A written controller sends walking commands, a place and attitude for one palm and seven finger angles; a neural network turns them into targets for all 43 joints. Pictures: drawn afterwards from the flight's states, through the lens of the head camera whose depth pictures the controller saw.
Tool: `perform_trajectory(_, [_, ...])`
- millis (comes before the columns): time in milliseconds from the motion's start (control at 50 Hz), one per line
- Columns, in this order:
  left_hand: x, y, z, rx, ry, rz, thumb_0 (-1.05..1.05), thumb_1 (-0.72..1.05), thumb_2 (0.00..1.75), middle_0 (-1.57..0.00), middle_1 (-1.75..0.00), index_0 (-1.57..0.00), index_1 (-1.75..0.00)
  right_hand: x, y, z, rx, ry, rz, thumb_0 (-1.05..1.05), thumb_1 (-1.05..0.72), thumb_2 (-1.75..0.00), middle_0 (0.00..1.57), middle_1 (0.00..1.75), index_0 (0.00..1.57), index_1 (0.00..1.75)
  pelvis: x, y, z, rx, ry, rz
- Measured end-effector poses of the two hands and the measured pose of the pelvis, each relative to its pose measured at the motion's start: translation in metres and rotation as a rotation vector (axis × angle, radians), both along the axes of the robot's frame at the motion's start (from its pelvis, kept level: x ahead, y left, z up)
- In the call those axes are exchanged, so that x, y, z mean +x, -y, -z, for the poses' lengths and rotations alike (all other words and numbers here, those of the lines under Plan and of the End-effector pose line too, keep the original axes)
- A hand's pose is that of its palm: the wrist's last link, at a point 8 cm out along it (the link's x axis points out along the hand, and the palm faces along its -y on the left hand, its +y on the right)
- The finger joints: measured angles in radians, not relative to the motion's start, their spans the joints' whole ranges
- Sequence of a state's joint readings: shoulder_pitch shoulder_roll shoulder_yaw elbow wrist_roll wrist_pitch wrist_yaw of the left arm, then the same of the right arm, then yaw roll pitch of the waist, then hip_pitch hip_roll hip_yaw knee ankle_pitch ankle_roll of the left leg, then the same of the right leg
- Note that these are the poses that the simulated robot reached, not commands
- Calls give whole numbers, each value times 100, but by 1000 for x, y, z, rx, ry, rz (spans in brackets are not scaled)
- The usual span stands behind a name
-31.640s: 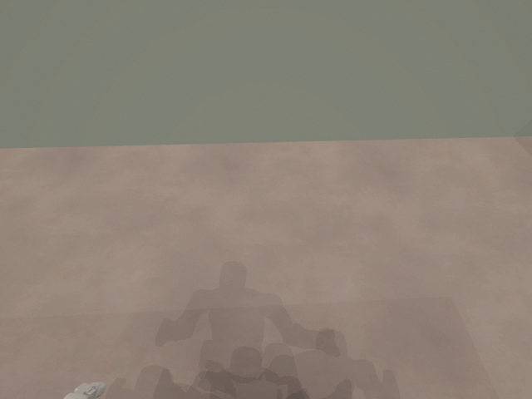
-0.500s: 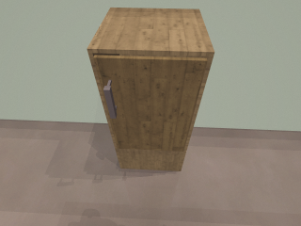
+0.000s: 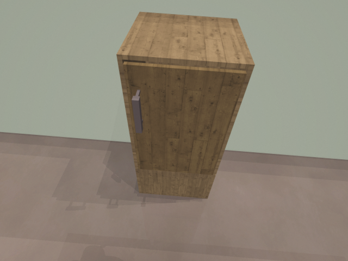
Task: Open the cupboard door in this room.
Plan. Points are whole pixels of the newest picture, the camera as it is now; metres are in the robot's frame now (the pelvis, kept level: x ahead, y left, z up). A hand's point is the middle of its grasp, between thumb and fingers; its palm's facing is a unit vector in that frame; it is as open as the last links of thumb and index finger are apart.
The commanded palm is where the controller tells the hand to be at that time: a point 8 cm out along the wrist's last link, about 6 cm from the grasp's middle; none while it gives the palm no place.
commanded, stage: look again from close up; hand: left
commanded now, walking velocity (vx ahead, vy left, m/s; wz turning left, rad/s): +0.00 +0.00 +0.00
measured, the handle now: (138, 111) +0.60 +0.16 -0.03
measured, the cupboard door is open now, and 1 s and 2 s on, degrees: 0 0 0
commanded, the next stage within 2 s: raise the hand with hooked fingers in 0.60 s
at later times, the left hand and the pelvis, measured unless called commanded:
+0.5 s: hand out of the picture +0.01 +0.15 -0.18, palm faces +0.01 -0.99 -0.14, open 7.4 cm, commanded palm none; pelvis +0.02 +0.00 +0.00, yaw -1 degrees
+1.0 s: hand (116, 212) +0.23 +0.15 -0.02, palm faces +0.04 -1.00 +0.00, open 7.9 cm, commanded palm +0.16 +0.23 -0.06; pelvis +0.01 -0.02 -0.05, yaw +0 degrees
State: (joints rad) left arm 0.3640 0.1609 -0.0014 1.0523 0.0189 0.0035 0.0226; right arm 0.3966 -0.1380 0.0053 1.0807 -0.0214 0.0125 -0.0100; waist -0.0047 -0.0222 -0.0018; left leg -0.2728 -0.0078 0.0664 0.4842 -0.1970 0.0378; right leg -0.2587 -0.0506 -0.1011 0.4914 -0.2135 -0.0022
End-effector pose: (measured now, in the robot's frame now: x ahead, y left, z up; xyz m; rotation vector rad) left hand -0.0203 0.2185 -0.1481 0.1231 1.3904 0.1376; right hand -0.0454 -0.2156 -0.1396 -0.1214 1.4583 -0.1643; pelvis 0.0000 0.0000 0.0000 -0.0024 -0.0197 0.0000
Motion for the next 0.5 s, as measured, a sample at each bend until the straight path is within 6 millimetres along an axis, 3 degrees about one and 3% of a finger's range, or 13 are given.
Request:
perform_trajectory(180, [-7, 13, 0, -25, -39, -5, 0, 91, 90, -20, -30, -20, -30, 18, -15, 4, 36, 32, 8, 1, -90, -90, 20, 30, 20, 30, 5, -1, -1, 2, -2, 11])
perform_trajectory(260, [-2, 18, 1, -34, -31, -6, 0, 91, 90, -20, -30, -20, -30, 31, -17, 5, 35, 55, -1, 2, -91, -90, 20, 30, 20, 30, 9, -1, -1, 2, 2, 14])
perform_trajectory(500, [23, 20, -1, -31, 0, 11, 0, 91, 90, -20, -30, -20, -30, 47, -4, 2, 10, 75, 4, 2, -92, -90, 20, 30, 20, 30, 18, 2, -3, 6, 6, 23])
